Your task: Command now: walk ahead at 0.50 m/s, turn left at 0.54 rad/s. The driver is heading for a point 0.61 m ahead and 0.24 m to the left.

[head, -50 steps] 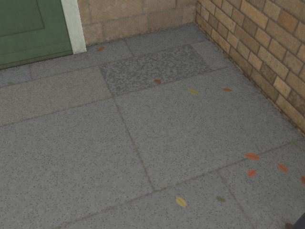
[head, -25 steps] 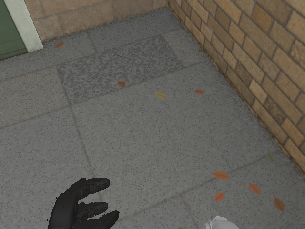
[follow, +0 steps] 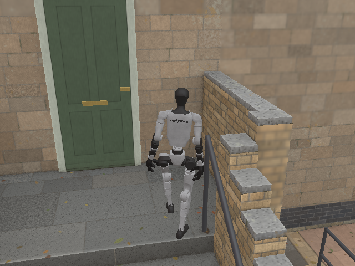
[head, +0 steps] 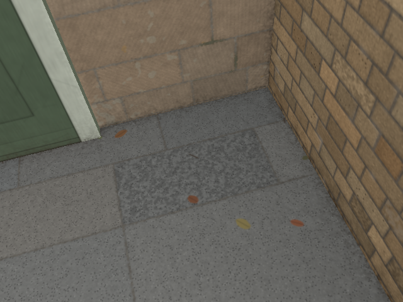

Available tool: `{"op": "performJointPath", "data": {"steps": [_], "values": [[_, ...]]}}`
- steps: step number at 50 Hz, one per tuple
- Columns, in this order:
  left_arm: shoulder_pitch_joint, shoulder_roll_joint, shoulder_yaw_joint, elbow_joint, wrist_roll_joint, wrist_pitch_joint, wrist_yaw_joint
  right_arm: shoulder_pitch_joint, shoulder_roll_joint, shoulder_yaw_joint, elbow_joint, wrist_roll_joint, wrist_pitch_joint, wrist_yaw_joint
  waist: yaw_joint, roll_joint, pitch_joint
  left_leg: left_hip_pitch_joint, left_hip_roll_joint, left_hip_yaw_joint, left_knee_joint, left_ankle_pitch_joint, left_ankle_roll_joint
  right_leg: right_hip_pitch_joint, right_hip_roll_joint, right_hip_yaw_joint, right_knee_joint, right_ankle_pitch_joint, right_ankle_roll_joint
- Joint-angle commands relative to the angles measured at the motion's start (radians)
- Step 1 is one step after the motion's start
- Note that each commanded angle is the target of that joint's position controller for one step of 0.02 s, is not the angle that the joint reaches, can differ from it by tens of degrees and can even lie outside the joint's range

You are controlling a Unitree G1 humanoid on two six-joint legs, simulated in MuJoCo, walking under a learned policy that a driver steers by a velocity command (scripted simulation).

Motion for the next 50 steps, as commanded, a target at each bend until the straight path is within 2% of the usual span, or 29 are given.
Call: {"op": "performJointPath", "data": {"steps": [1,3,4,5,6,7,8,9,10,11,13,14,16,17,19,22,23,25,27,28,29,30,31,32,34,36,39,45,50], "values": [[-0.081,0.233,0.052,-0.044,0.0,-0.006,0.032,0.076,-0.118,-0.019,-0.092,-0.015,-0.018,-0.038,-0.071,-0.257,-0.094,0.172,-0.053,0.062,-0.016,-0.171,0.057,0.065,-0.251,-0.008,0.247,1.487,-0.032],[-0.161,0.244,0.061,-0.059,0.002,0.016,0.022,0.238,-0.117,-0.027,-0.058,0.001,-0.01,-0.074,-0.139,-0.204,-0.092,0.256,-0.055,0.014,-0.125,-0.339,0.106,0.031,-0.248,0.012,0.529,1.327,-0.068],[-0.256,0.243,0.066,-0.083,-0.005,0.026,0.01,0.364,-0.121,-0.036,-0.022,-0.001,-0.014,-0.084,-0.244,-0.109,-0.097,0.414,-0.037,-0.072,-0.255,-0.303,0.163,-0.124,-0.174,0.004,0.872,1.086,-0.053],[-0.33,0.098,0.034,-0.133,-0.008,0.017,-0.006,0.265,-0.138,-0.029,-0.016,-0.007,-0.019,-0.076,-0.161,0.125,0.011,0.478,0.097,-0.366,-0.218,-0.147,0.207,-0.496,-0.008,0.086,1.174,0.289,-0.032],[-0.2,0.016,0.011,-0.227,-0.016,0.011,-0.031,0.13,-0.236,-0.037,-0.065,-0.013,-0.031,-0.067,0.035,0.322,-0.058,0.582,0.215,-0.949,-0.396,-0.153,0.383,-0.804,0.169,0.314,1.379,-0.125,0.019],[-0.169,0.075,0.009,-0.209,-0.011,-0.004,-0.044,0.093,-0.269,-0.044,-0.089,-0.006,-0.047,-0.076,0.036,0.201,-0.047,0.565,0.298,-0.939,-0.484,-0.207,0.386,-0.888,0.065,0.433,1.387,-0.073,0.018],[-0.219,0.153,0.025,-0.218,-0.022,-0.021,-0.048,0.082,-0.214,-0.023,-0.092,-0.001,-0.066,-0.08,0.039,0.027,0.012,0.471,0.297,-0.822,-0.491,-0.172,0.339,-0.876,0.01,0.442,1.297,0.02,0.021],[-0.246,0.178,0.029,-0.214,-0.019,-0.018,-0.045,0.073,-0.164,-0.002,-0.084,0.004,-0.075,-0.08,0.07,-0.067,0.03,0.428,0.257,-0.718,-0.491,-0.17,0.266,-0.867,-0.034,0.431,1.196,0.059,0.023],[-0.266,0.175,0.027,-0.215,0.005,-0.002,-0.046,0.048,-0.156,0.001,-0.098,0.016,-0.095,-0.08,0.074,-0.11,0.018,0.412,0.209,-0.63,-0.496,-0.141,0.216,-0.833,-0.059,0.425,1.117,0.106,0.029],[-0.25,0.165,0.017,-0.207,0.023,0.017,-0.052,0.036,-0.169,0.006,-0.107,0.02,-0.108,-0.082,0.078,-0.077,-0.004,0.406,0.167,-0.574,-0.507,-0.128,0.188,-0.802,-0.076,0.427,1.043,0.133,0.04],[-0.318,0.149,0.002,-0.214,0.024,0.045,-0.047,0.019,-0.214,-0.008,-0.136,0.023,-0.111,-0.078,0.068,-0.068,-0.054,0.45,0.124,-0.491,-0.489,0.157,0.169,-0.815,-0.092,0.369,0.979,0.145,0.068],[-0.353,0.139,-0.008,-0.219,0.015,0.061,-0.034,0.053,-0.22,-0.01,-0.121,0.005,-0.102,-0.078,0.049,-0.037,-0.041,0.461,0.112,-0.468,-0.471,0.219,0.154,-0.85,-0.101,0.36,0.936,0.141,0.086],[-0.423,0.136,-0.012,-0.251,0.008,0.077,-0.031,0.105,-0.217,-0.009,-0.128,0.005,-0.086,-0.073,0.01,0.013,-0.038,0.482,0.089,-0.434,-0.428,0.322,0.128,-0.883,-0.096,0.322,0.772,0.196,0.107],[-0.479,0.102,-0.026,-0.279,0.007,0.079,-0.029,0.131,-0.213,-0.006,-0.132,-0.004,-0.08,-0.073,-0.015,0.023,-0.052,0.515,0.09,-0.455,-0.425,0.304,0.124,-0.909,-0.087,0.324,0.717,0.217,0.113],[-0.508,0.121,-0.014,-0.291,0.02,0.07,-0.051,0.143,-0.259,-0.008,-0.149,0.012,-0.084,-0.073,-0.046,0.069,-0.052,0.555,0.094,-0.476,-0.433,0.264,0.136,-0.923,-0.07,0.319,0.62,0.272,0.105],[-0.596,0.117,-0.017,-0.327,0.009,0.056,-0.054,0.139,-0.272,-0.005,-0.153,-0.01,-0.08,-0.064,-0.077,0.058,-0.018,0.543,0.089,-0.478,-0.395,0.224,0.132,-0.882,-0.029,0.311,0.456,0.335,0.082],[-0.625,0.135,-0.017,-0.329,-0.007,0.059,-0.049,0.124,-0.293,-0.012,-0.155,-0.018,-0.08,-0.07,-0.061,0.046,0.009,0.53,0.108,-0.508,-0.375,0.254,0.115,-0.879,-0.01,0.322,0.442,0.349,0.09],[-0.548,0.188,0.0,-0.336,-0.005,0.054,-0.03,0.066,-0.333,-0.022,-0.165,-0.004,-0.082,-0.068,0.0,0.089,-0.012,0.528,0.114,-0.525,-0.317,0.368,0.083,-0.77,-0.002,0.358,0.368,0.326,0.077],[-0.335,0.247,0.017,-0.266,-0.006,0.049,-0.012,-0.033,-0.373,-0.03,-0.188,0.001,-0.079,-0.08,0.082,0.07,-0.085,0.522,0.077,-0.504,-0.161,0.528,0.03,-0.545,0.034,0.365,0.287,0.297,0.038],[-0.152,0.256,0.023,-0.21,-0.009,0.031,-0.017,-0.026,-0.355,-0.031,-0.194,0.013,-0.085,-0.081,0.128,0.04,-0.171,0.502,0.012,-0.464,-0.003,0.495,-0.007,-0.354,0.044,0.338,0.207,0.46,0.013],[0.025,0.297,0.039,-0.184,0.006,0.007,-0.012,-0.026,-0.279,-0.01,-0.207,0.027,-0.1,-0.073,0.187,-0.006,-0.267,0.333,-0.049,-0.452,0.224,0.235,-0.038,-0.083,-0.105,0.457,0.255,0.58,-0.012],[0.029,0.393,0.05,-0.21,0.041,0.003,-0.015,0.111,-0.157,0.016,-0.248,0.072,-0.093,-0.079,0.103,-0.342,-0.48,0.097,-0.204,-0.333,0.58,-0.66,-0.068,0.177,-0.472,0.852,0.27,0.925,-0.132],[0.007,0.324,0.05,-0.223,0.008,0.026,-0.028,0.136,-0.295,-0.003,-0.217,-0.007,-0.075,-0.076,0.083,-0.282,-0.542,0.113,-0.099,-0.332,0.68,-0.596,-0.053,0.086,-0.433,0.911,0.294,0.916,-0.128],[-0.096,0.277,0.039,-0.253,0.005,0.035,-0.019,0.117,-0.297,-0.007,-0.217,0.003,-0.062,-0.07,0.054,-0.307,-0.496,0.063,-0.085,-0.32,0.768,-0.517,-0.073,0.012,-0.442,0.897,0.262,0.713,-0.181],[-0.199,0.178,0.011,-0.263,0.006,0.052,-0.003,-0.031,-0.29,0.003,-0.223,-0.015,-0.04,-0.044,0.056,-0.221,-0.282,0.046,-0.015,-0.274,0.679,-0.395,-0.098,-0.275,-0.307,0.71,0.136,0.342,-0.147],[-0.164,0.202,0.018,-0.232,0.0,0.051,-0.004,-0.013,-0.251,0.012,-0.203,-0.016,-0.02,-0.032,0.035,-0.171,-0.177,0.107,-0.014,-0.256,0.615,-0.381,-0.1,-0.421,-0.276,0.572,0.098,0.486,-0.137],[-0.12,0.204,0.021,-0.198,0.003,0.039,-0.005,-0.108,-0.196,0.033,-0.257,-0.019,-0.008,-0.02,0.041,-0.143,-0.169,0.047,0.003,-0.222,0.501,-0.401,-0.075,-0.415,-0.289,0.472,0.088,0.541,-0.156],[-0.173,0.271,0.05,-0.197,-0.001,0.073,-0.015,-0.187,-0.221,0.041,-0.316,-0.008,0.04,0.005,0.011,-0.193,-0.134,0.17,0.06,-0.183,0.266,-0.292,-0.058,-0.562,-0.303,0.347,0.046,0.194,-0.127],[-0.13,0.277,0.061,-0.177,-0.001,0.099,-0.005,-0.249,-0.216,0.035,-0.348,-0.011,0.016,0.003,0.053,-0.15,-0.117,0.312,0.033,-0.112,-0.005,-0.319,-0.04,-0.557,-0.304,0.273,0.139,-0.016,-0.062]]}}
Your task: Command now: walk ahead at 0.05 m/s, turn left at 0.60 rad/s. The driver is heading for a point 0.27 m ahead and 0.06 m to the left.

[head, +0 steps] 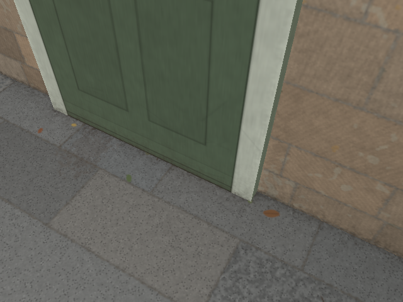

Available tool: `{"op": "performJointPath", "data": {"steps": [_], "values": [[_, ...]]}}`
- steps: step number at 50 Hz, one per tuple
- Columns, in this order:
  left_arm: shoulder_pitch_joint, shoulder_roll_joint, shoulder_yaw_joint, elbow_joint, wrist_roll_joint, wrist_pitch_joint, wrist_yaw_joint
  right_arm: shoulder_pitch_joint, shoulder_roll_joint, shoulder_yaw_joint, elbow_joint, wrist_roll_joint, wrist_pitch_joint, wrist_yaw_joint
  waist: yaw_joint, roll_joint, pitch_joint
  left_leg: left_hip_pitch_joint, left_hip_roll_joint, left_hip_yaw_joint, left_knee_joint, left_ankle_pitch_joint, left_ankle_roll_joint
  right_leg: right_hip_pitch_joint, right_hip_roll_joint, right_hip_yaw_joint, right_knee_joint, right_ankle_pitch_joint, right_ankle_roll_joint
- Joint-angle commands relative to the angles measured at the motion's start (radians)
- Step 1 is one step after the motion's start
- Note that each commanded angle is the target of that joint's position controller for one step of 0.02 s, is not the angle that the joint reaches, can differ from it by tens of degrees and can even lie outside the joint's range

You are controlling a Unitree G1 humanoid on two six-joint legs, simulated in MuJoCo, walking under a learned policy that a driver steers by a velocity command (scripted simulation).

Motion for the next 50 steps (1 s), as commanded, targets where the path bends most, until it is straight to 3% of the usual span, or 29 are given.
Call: {"op": "performJointPath", "data": {"steps": [1,2,3,4,5,6,7,8,10,11,16,20,22,23,24,25,26,27,28,30,33,35,37,38,39,40,44,48,50], "values": [[0.004,0.154,0.046,-0.048,0.01,0.008,0.007,0.05,-0.084,-0.031,-0.04,0.003,-0.031,-0.005,-0.031,-0.073,-0.068,0.245,-0.042,0.031,-0.208,0.013,0.021,-0.084,-0.19,0.116,-0.11,-0.205,-0.058],[0.056,0.126,0.045,-0.032,0.02,0.025,0.0,0.069,-0.112,-0.032,-0.033,0.001,-0.046,-0.017,-0.024,0.082,-0.055,0.276,0.02,-0.122,-0.382,0.004,0.036,-0.119,-0.141,0.057,0.051,-0.25,-0.012],[0.064,0.052,0.024,-0.101,0.009,0.035,-0.009,0.038,-0.243,-0.053,-0.075,-0.012,-0.048,-0.038,0.006,0.384,-0.059,0.332,0.291,-0.559,-0.475,0.133,0.135,-0.341,0.005,-0.013,0.341,-0.431,0.068],[-0.052,0.117,0.033,-0.131,0.012,0.049,-0.001,0.114,-0.288,-0.079,-0.061,-0.005,-0.045,-0.058,-0.076,0.235,-0.034,0.251,0.321,-0.61,-0.493,0.299,0.22,-0.384,0.058,0.14,0.459,-0.415,0.059],[-0.08,0.104,0.035,-0.137,-0.008,0.062,0.0,0.152,-0.258,-0.075,-0.018,-0.005,-0.036,-0.067,-0.055,0.178,-0.033,0.249,0.261,-0.497,-0.458,0.392,0.213,-0.37,0.046,0.206,0.508,-0.345,0.044],[-0.055,0.093,0.032,-0.124,-0.02,0.062,-0.003,0.109,-0.213,-0.061,-0.016,0.002,-0.029,-0.065,-0.017,0.186,-0.038,0.246,0.203,-0.426,-0.443,0.428,0.186,-0.354,0.043,0.231,0.507,-0.285,0.029],[-0.031,0.093,0.033,-0.113,-0.017,0.058,-0.005,0.071,-0.189,-0.057,-0.033,0.01,-0.029,-0.061,-0.003,0.199,-0.072,0.282,0.16,-0.381,-0.444,0.416,0.165,-0.344,0.04,0.239,0.514,-0.243,0.021],[-0.005,0.105,0.035,-0.087,-0.002,0.057,-0.007,0.049,-0.166,-0.053,-0.053,0.013,-0.023,-0.063,0.002,0.19,-0.091,0.29,0.139,-0.354,-0.439,0.442,0.164,-0.322,0.039,0.238,0.528,-0.219,0.025],[-0.035,0.105,0.034,-0.092,0.006,0.055,-0.003,0.065,-0.155,-0.053,-0.06,0.001,-0.023,-0.063,-0.009,0.119,-0.112,0.283,0.137,-0.353,-0.422,0.515,0.175,-0.302,0.049,0.245,0.538,-0.2,0.036],[-0.05,0.097,0.032,-0.096,0.0,0.055,-0.002,0.079,-0.156,-0.056,-0.06,0.0,-0.023,-0.06,-0.015,0.095,-0.121,0.294,0.137,-0.36,-0.42,0.517,0.182,-0.3,0.047,0.252,0.52,-0.197,0.042],[-0.08,0.066,0.02,-0.101,0.0,0.066,-0.004,0.146,-0.177,-0.073,-0.044,-0.009,-0.033,-0.064,-0.046,0.098,-0.117,0.269,0.16,-0.409,-0.391,0.505,0.185,-0.244,0.07,0.242,0.389,-0.192,0.044],[-0.074,0.067,0.015,-0.107,-0.016,0.054,-0.01,0.131,-0.174,-0.074,-0.033,-0.007,-0.038,-0.053,-0.047,0.137,-0.122,0.226,0.133,-0.414,-0.381,0.506,0.167,-0.089,0.109,0.209,0.22,-0.214,0.023],[-0.054,0.064,0.007,-0.108,-0.013,0.048,-0.006,0.096,-0.159,-0.07,-0.02,0.018,-0.026,-0.057,-0.004,0.123,-0.121,0.202,0.101,-0.417,-0.348,0.499,0.127,0.025,0.125,0.205,0.022,-0.132,0.0],[-0.012,0.062,-0.002,-0.091,-0.006,0.031,-0.001,0.057,-0.132,-0.058,-0.034,0.021,-0.024,-0.067,0.02,0.085,-0.148,0.134,0.073,-0.389,-0.314,0.402,0.087,0.158,0.084,0.243,-0.128,-0.016,-0.023],[-0.017,0.089,-0.007,-0.103,0.025,0.017,-0.001,0.096,-0.076,-0.041,-0.029,0.03,-0.028,-0.07,0.002,-0.07,-0.166,0.038,-0.011,-0.299,-0.199,0.227,0.034,0.256,-0.09,0.426,-0.264,-0.068,-0.067],[-0.098,0.173,0.007,-0.125,0.03,0.024,0.003,0.15,-0.06,-0.033,-0.023,0.025,-0.033,-0.064,-0.045,-0.242,-0.101,-0.109,-0.156,-0.136,-0.124,-0.115,0.0,0.261,-0.288,0.654,-0.279,0.166,-0.152],[-0.07,0.132,0.003,-0.103,0.019,0.023,0.009,0.111,-0.141,-0.052,0.004,-0.005,-0.026,-0.062,-0.002,-0.185,-0.094,-0.027,-0.097,-0.132,0.022,-0.209,-0.004,0.167,-0.3,0.644,-0.248,0.239,-0.219],[-0.08,0.08,-0.015,-0.092,0.013,0.02,0.006,0.105,-0.124,-0.05,0.016,0.003,-0.021,-0.055,-0.019,-0.124,-0.072,0.01,-0.08,-0.145,0.047,-0.16,-0.014,0.122,-0.242,0.573,-0.255,0.233,-0.209],[-0.124,0.067,-0.017,-0.09,0.015,0.018,0.001,0.122,-0.091,-0.039,0.042,0.009,-0.017,-0.045,-0.042,-0.121,-0.059,0.045,-0.069,-0.125,0.037,-0.109,-0.03,0.104,-0.182,0.485,-0.245,0.22,-0.17],[-0.159,0.056,-0.021,-0.087,0.017,0.014,-0.003,0.135,-0.073,-0.03,0.082,0.005,-0.016,-0.028,-0.043,-0.167,-0.056,0.114,-0.065,-0.082,-0.032,-0.047,-0.051,0.098,-0.082,0.356,-0.216,0.288,-0.108],[-0.108,0.054,-0.019,-0.047,-0.007,0.027,-0.015,0.079,-0.069,-0.017,0.109,0.018,-0.012,-0.032,0.003,-0.17,-0.05,0.127,-0.062,-0.045,-0.191,-0.026,-0.053,0.187,-0.067,0.349,-0.17,0.326,-0.108],[-0.091,0.073,-0.009,-0.024,-0.014,0.031,-0.015,0.081,-0.058,-0.004,0.137,0.014,-0.019,-0.042,-0.01,-0.144,-0.054,0.227,-0.045,-0.045,-0.362,0.156,-0.044,0.16,-0.064,0.344,-0.139,0.309,-0.089],[-0.059,0.059,-0.008,-0.016,-0.007,0.021,-0.021,0.107,-0.097,-0.001,0.175,-0.004,-0.033,-0.055,0.003,-0.081,-0.094,0.379,0.048,-0.151,-0.368,0.35,-0.027,0.068,-0.042,0.339,-0.145,0.208,-0.051],[-0.029,0.021,-0.016,-0.006,-0.006,0.018,-0.03,0.102,-0.109,-0.005,0.208,0.006,-0.036,-0.058,0.031,0.011,-0.107,0.386,0.066,-0.168,-0.323,0.383,-0.012,0.069,-0.009,0.314,-0.192,0.157,-0.04],[-0.076,0.001,-0.024,0.009,0.002,0.02,-0.033,0.082,-0.08,0.0,0.229,0.023,-0.036,-0.057,0.0,0.047,-0.084,0.323,0.057,-0.167,-0.347,0.298,-0.01,0.117,0.011,0.294,-0.204,0.111,-0.027],[-0.106,0.037,-0.012,0.013,0.003,0.023,-0.032,0.082,-0.071,0.005,0.239,0.021,-0.039,-0.058,-0.018,0.005,-0.052,0.284,0.054,-0.166,-0.378,0.272,-0.011,0.128,0.011,0.295,-0.183,0.109,-0.023],[-0.083,0.021,-0.007,0.059,0.011,0.02,-0.026,0.071,-0.08,0.013,0.308,0.009,-0.059,-0.077,0.001,0.028,-0.047,0.263,0.057,-0.168,-0.411,0.296,-0.009,0.182,0.008,0.285,-0.185,0.142,-0.02],[-0.06,0.016,-0.012,0.132,-0.003,0.013,-0.003,0.057,-0.071,0.019,0.346,0.021,-0.067,-0.103,-0.005,0.027,-0.034,0.277,0.062,-0.18,-0.443,0.319,0.007,0.178,0.013,0.28,-0.201,0.127,-0.024],[-0.055,0.032,-0.008,0.156,0.003,0.009,-0.005,0.062,-0.086,0.015,0.373,0.023,-0.076,-0.108,-0.008,0.03,-0.023,0.282,0.062,-0.185,-0.447,0.351,0.017,0.175,0.01,0.279,-0.187,0.138,-0.025]]}}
